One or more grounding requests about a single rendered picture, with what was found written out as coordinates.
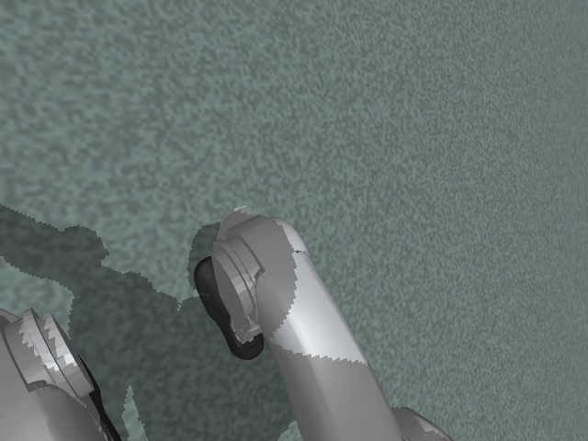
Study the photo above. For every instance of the left robot foot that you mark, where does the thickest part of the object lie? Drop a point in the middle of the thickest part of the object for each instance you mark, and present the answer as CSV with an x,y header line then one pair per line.
x,y
107,426

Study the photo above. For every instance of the right robot foot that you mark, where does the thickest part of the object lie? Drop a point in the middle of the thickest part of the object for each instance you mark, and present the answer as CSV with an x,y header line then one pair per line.
x,y
207,288

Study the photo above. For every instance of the right robot hand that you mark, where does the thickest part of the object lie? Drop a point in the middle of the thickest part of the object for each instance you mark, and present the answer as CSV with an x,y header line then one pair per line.
x,y
414,427

